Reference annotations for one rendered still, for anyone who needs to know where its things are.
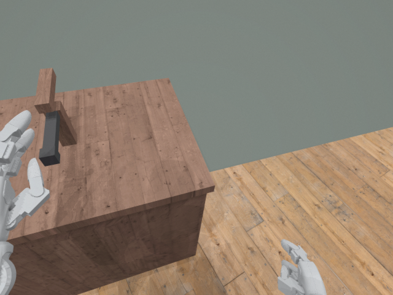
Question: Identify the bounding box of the tap lever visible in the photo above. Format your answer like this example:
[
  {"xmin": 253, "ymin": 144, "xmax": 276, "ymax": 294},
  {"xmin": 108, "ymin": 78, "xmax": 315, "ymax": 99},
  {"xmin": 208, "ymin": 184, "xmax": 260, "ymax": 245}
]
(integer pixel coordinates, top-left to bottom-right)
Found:
[{"xmin": 39, "ymin": 111, "xmax": 60, "ymax": 167}]

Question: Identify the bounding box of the right robot hand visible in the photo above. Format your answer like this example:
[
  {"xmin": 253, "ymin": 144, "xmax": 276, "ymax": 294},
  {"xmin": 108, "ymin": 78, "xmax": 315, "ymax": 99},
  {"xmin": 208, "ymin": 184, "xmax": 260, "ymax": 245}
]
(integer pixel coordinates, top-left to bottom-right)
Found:
[{"xmin": 278, "ymin": 239, "xmax": 327, "ymax": 295}]

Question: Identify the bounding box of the robot left forearm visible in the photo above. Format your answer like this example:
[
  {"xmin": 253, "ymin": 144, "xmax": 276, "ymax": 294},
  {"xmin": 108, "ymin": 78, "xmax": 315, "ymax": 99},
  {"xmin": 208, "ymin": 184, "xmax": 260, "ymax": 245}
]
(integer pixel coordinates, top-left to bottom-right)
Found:
[{"xmin": 0, "ymin": 242, "xmax": 17, "ymax": 295}]

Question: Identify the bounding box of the counter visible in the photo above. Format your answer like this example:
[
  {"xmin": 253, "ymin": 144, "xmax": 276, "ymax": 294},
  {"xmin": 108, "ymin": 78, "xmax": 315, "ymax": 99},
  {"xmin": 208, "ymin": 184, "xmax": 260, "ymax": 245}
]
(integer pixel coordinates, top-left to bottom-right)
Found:
[{"xmin": 0, "ymin": 68, "xmax": 215, "ymax": 295}]

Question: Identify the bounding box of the left robot hand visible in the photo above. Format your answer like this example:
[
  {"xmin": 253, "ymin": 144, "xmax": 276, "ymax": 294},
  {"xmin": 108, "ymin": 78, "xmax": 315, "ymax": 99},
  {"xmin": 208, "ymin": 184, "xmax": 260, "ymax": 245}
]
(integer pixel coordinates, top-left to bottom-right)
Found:
[{"xmin": 0, "ymin": 110, "xmax": 50, "ymax": 242}]

